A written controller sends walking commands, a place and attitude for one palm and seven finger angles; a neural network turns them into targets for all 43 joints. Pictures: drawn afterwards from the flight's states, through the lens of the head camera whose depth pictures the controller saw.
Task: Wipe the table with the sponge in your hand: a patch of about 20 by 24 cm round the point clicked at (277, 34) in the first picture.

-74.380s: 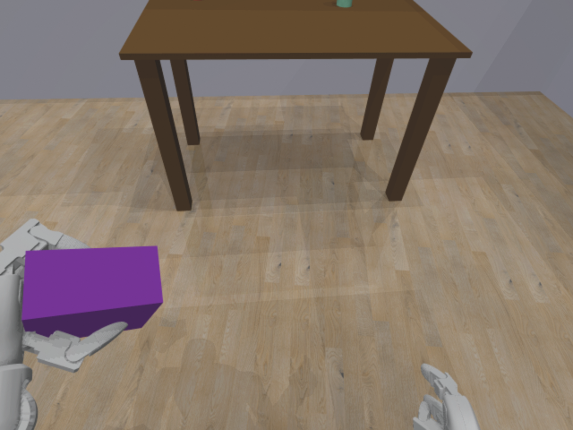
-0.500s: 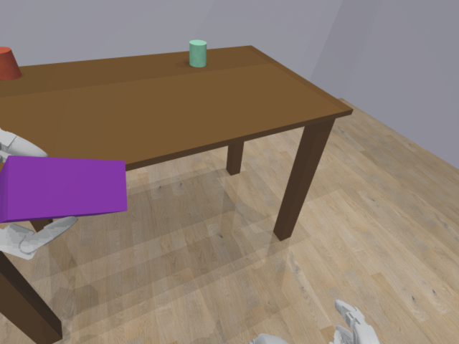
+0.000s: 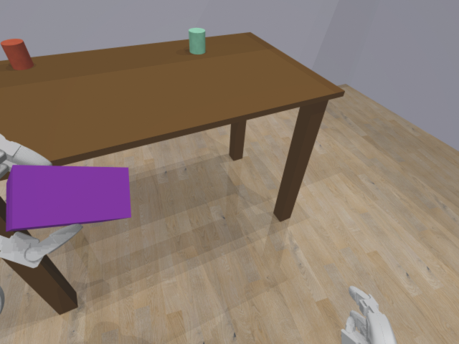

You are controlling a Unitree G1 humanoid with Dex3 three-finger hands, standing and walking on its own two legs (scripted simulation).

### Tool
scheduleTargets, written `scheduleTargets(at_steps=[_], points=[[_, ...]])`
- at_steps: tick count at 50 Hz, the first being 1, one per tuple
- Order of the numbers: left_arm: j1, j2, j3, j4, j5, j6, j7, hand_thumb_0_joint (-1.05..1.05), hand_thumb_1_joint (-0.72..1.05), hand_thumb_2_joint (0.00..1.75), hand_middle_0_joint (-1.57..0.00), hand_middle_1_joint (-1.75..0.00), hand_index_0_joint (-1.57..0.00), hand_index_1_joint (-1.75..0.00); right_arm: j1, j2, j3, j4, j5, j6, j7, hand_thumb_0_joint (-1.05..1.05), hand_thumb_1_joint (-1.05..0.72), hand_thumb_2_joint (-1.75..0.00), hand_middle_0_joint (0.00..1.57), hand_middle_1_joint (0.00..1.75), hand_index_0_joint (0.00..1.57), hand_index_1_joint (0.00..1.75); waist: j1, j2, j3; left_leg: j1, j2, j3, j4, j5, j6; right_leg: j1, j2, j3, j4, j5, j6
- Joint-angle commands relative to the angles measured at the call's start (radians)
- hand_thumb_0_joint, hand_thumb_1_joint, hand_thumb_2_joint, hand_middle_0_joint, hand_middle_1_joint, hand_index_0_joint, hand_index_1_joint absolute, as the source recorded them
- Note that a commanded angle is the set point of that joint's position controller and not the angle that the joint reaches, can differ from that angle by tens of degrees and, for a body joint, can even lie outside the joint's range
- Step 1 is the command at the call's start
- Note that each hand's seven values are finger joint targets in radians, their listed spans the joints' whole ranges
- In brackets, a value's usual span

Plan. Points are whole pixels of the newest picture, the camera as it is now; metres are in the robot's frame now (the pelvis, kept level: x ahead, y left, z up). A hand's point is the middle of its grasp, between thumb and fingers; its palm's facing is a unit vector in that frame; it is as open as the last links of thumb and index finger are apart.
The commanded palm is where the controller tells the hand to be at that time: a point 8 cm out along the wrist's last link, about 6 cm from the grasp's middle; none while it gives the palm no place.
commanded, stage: stop stepping back and stand still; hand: left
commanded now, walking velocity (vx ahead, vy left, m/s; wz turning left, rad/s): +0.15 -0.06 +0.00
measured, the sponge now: (82, 199) +0.24 +0.20 +0.20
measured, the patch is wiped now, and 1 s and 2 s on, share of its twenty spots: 1.00 1.00 1.00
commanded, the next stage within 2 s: stand and wait in 0.98 s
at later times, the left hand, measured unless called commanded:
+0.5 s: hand (0, 211) +0.20 +0.26 +0.23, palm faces +0.56 -0.76 -0.34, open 10.2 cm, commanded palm +0.14 +0.29 +0.24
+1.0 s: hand (4, 195) +0.23 +0.28 +0.22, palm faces +0.50 -0.80 -0.33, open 10.2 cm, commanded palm +0.17 +0.32 +0.24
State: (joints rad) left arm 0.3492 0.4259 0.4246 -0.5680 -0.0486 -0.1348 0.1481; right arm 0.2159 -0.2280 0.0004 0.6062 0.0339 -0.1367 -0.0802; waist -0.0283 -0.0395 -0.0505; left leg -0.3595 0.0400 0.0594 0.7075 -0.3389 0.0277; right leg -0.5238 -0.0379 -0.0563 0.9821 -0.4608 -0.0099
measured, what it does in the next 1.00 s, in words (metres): stands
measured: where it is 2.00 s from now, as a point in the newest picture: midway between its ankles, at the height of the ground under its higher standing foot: outside the picture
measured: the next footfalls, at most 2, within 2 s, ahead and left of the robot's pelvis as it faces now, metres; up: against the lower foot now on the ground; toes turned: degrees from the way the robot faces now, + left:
none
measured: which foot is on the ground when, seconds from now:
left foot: down 0.00-1.00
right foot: down 0.00-1.00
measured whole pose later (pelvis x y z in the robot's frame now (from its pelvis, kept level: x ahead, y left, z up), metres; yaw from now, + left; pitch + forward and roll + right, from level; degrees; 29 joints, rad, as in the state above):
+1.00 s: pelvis +0.03 +0.03 +0.02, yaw +4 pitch -1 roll -1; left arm 0.40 0.37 0.37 -0.56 -0.05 -0.13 0.16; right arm 0.14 -0.19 0.04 0.60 0.01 -0.09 -0.06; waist 0.00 -0.01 0.01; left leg -0.23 0.02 0.03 0.51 -0.26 0.01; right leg -0.23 -0.02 -0.03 0.44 -0.20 0.02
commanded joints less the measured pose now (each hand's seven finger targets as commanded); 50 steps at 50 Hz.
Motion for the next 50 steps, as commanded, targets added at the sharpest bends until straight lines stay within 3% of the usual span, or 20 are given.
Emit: scheduleTargets(at_steps=[1,3,4,5,6,7,8,11,13,15,16,19,20,21,22,23,25,29,39,50], points=[[-0.100,0.182,0.112,-0.155,-0.011,-0.053,0.020,0.00,0.10,1.30,-1.20,-1.60,-1.20,-1.60,-0.086,-0.091,-0.021,-0.133,0.001,-0.057,0.022,0.00,-0.90,-0.90,0.20,0.30,0.20,0.30,0.016,0.209,-0.016,-0.003,0.232,-0.338,-0.411,-0.268,0.150,-0.002,-0.030,0.056,-0.078,-0.035,0.002],[-0.017,0.124,0.080,-0.105,-0.022,-0.037,0.011,0.00,0.10,1.30,-1.20,-1.60,-1.20,-1.60,-0.120,-0.115,-0.015,-0.144,-0.015,-0.034,0.020,0.00,-0.90,-0.90,0.20,0.30,0.20,0.30,0.041,0.215,0.008,-0.214,0.157,-0.214,-0.310,-0.334,0.080,0.345,0.044,-0.038,-0.365,0.025,-0.009],[-0.015,0.119,0.062,-0.123,-0.016,-0.029,0.003,0.00,0.10,1.30,-1.20,-1.60,-1.20,-1.60,-0.131,-0.120,-0.020,-0.162,-0.019,-0.022,0.021,0.00,-0.90,-0.90,0.20,0.30,0.20,0.30,0.054,0.117,0.006,-0.330,0.079,-0.131,-0.111,-0.347,0.049,0.489,0.045,-0.016,-0.488,0.068,-0.028],[-0.027,0.134,0.060,-0.136,-0.010,-0.026,-0.008,0.00,0.10,1.30,-1.20,-1.60,-1.20,-1.60,-0.121,-0.111,-0.031,-0.170,-0.018,-0.006,0.025,0.00,-0.90,-0.90,0.20,0.30,0.20,0.30,0.046,-0.139,0.008,-0.403,-0.023,-0.010,0.240,-0.272,0.017,0.493,-0.101,0.214,-0.642,0.010,-0.098],[-0.054,0.169,0.079,-0.157,-0.009,-0.032,-0.013,0.00,0.10,1.30,-1.20,-1.60,-1.20,-1.60,-0.120,-0.115,-0.038,-0.181,-0.011,-0.006,0.029,0.00,-0.90,-0.90,0.20,0.30,0.20,0.30,0.024,-0.236,-0.012,-0.390,-0.046,-0.051,0.492,-0.165,-0.001,0.410,-0.311,0.568,-0.792,0.002,-0.165],[-0.151,0.188,0.096,-0.240,-0.018,-0.053,-0.012,0.00,0.10,1.30,-1.20,-1.60,-1.20,-1.60,-0.141,-0.083,-0.025,-0.157,-0.013,-0.009,0.037,0.00,-0.90,-0.90,0.20,0.30,0.20,0.30,0.007,-0.139,-0.042,-0.333,0.000,-0.106,0.559,-0.095,-0.008,0.303,-0.347,0.602,-0.828,-0.168,-0.193],[-0.143,0.196,0.110,-0.231,-0.016,-0.056,-0.011,0.00,0.10,1.30,-1.20,-1.60,-1.20,-1.60,-0.110,-0.084,-0.026,-0.124,-0.016,-0.006,0.037,0.00,-0.90,-0.90,0.20,0.30,0.20,0.30,-0.008,-0.055,-0.009,-0.251,0.033,-0.116,0.511,-0.083,-0.003,0.166,-0.327,0.523,-0.821,-0.261,-0.194],[-0.161,0.191,0.095,-0.305,-0.019,-0.052,0.005,0.00,0.10,1.30,-1.20,-1.60,-1.20,-1.60,-0.136,-0.073,-0.017,-0.139,-0.016,0.003,0.013,0.00,-0.90,-0.90,0.20,0.30,0.20,0.30,-0.008,-0.057,0.012,0.077,0.078,-0.084,0.114,-0.054,0.017,-0.040,-0.266,0.279,-0.723,-0.200,-0.144],[-0.137,0.172,0.078,-0.278,-0.018,-0.052,0.029,0.00,0.10,1.30,-1.20,-1.60,-1.20,-1.60,-0.127,-0.080,-0.006,-0.129,-0.029,-0.008,-0.012,0.00,-0.90,-0.90,0.20,0.30,0.20,0.30,-0.008,0.089,-0.021,0.202,0.013,-0.014,-0.153,-0.081,0.027,-0.004,-0.160,0.169,-0.583,-0.210,-0.098],[-0.152,0.144,0.074,-0.277,-0.018,-0.056,0.048,0.00,0.10,1.30,-1.20,-1.60,-1.20,-1.60,-0.128,-0.123,-0.017,-0.146,-0.031,-0.023,-0.017,0.00,-0.90,-0.90,0.20,0.30,0.20,0.30,0.014,0.348,-0.020,0.117,0.177,-0.325,-0.399,-0.297,0.105,0.060,0.017,0.026,-0.319,-0.041,-0.010],[-0.139,0.150,0.085,-0.246,-0.016,-0.051,0.051,0.00,0.10,1.30,-1.20,-1.60,-1.20,-1.60,-0.121,-0.120,-0.025,-0.161,-0.017,-0.021,-0.019,0.00,-0.90,-0.90,0.20,0.30,0.20,0.30,0.021,0.326,-0.049,0.056,0.220,-0.390,-0.450,-0.349,0.114,0.137,0.050,-0.005,-0.234,-0.002,0.022],[-0.092,0.134,0.081,-0.147,-0.004,-0.035,0.041,0.00,0.10,1.30,-1.20,-1.60,-1.20,-1.60,-0.131,-0.092,-0.014,-0.142,-0.008,-0.028,-0.002,0.00,-0.90,-0.90,0.20,0.30,0.20,0.30,0.027,0.181,-0.011,-0.083,0.126,-0.226,-0.348,-0.259,0.056,0.317,0.035,0.019,-0.453,0.131,0.023],[-0.084,0.127,0.071,-0.127,-0.003,-0.035,0.034,0.00,0.10,1.30,-1.20,-1.60,-1.20,-1.60,-0.138,-0.090,-0.017,-0.140,-0.012,-0.027,0.003,0.00,-0.90,-0.90,0.20,0.30,0.20,0.30,0.023,0.064,0.015,-0.109,0.068,-0.158,-0.252,-0.207,0.030,0.326,0.006,0.073,-0.552,0.127,0.007],[-0.064,0.132,0.071,-0.120,-0.004,-0.039,0.026,0.00,0.10,1.30,-1.20,-1.60,-1.20,-1.60,-0.142,-0.090,-0.024,-0.142,-0.018,-0.026,0.011,0.00,-0.90,-0.90,0.20,0.30,0.20,0.30,0.015,-0.050,0.017,-0.085,0.013,-0.109,-0.129,-0.144,0.010,0.273,-0.069,0.200,-0.652,0.026,-0.030],[-0.070,0.124,0.053,-0.123,-0.007,-0.039,0.020,0.00,0.10,1.30,-1.20,-1.60,-1.20,-1.60,-0.141,-0.084,-0.023,-0.128,-0.020,-0.021,0.018,0.00,-0.90,-0.90,0.20,0.30,0.20,0.30,0.003,-0.113,0.031,-0.034,-0.002,-0.082,-0.019,-0.084,-0.005,0.182,-0.157,0.325,-0.737,-0.083,-0.068],[-0.065,0.131,0.057,-0.129,-0.010,-0.038,0.021,0.00,0.10,1.30,-1.20,-1.60,-1.20,-1.60,-0.130,-0.075,-0.021,-0.116,-0.019,-0.015,0.023,0.00,-0.90,-0.90,0.20,0.30,0.20,0.30,0.000,-0.137,0.014,0.001,0.004,-0.069,0.014,-0.021,-0.009,0.174,-0.201,0.349,-0.763,-0.081,-0.092],[-0.090,0.142,0.060,-0.191,-0.011,-0.047,0.025,0.00,0.10,1.30,-1.20,-1.60,-1.20,-1.60,-0.141,-0.077,-0.017,-0.120,-0.021,-0.013,0.024,0.00,-0.90,-0.90,0.20,0.30,0.20,0.30,0.000,-0.071,-0.019,0.064,0.015,-0.075,-0.095,0.051,-0.004,0.218,-0.189,0.274,-0.704,0.075,-0.086],[-0.066,0.139,0.069,-0.232,-0.007,-0.068,0.032,0.00,0.10,1.30,-1.20,-1.60,-1.20,-1.60,-0.169,-0.089,-0.013,-0.141,-0.029,-0.014,0.009,0.00,-0.90,-0.90,0.20,0.30,0.20,0.30,0.021,0.171,-0.004,0.072,0.079,-0.189,-0.334,0.028,0.024,0.256,-0.024,0.112,-0.560,0.191,-0.009],[-0.061,0.106,0.041,-0.225,-0.009,-0.073,0.029,0.00,0.10,1.30,-1.20,-1.60,-1.20,-1.60,-0.164,-0.093,-0.020,-0.150,-0.023,-0.015,0.015,0.00,-0.90,-0.90,0.20,0.30,0.20,0.30,0.028,0.142,-0.100,0.136,0.074,-0.145,-0.306,0.279,0.002,0.384,-0.012,0.084,-0.545,0.445,0.003],[-0.053,0.121,0.059,-0.220,-0.014,-0.070,0.030,0.00,0.10,1.30,-1.20,-1.60,-1.20,-1.60,-0.177,-0.090,-0.016,-0.158,-0.025,0.012,0.014,0.00,-0.90,-0.90,0.20,0.30,0.20,0.30,0.030,0.133,-0.084,0.115,0.068,-0.137,-0.322,0.230,-0.007,0.385,-0.012,0.090,-0.571,0.424,0.001]])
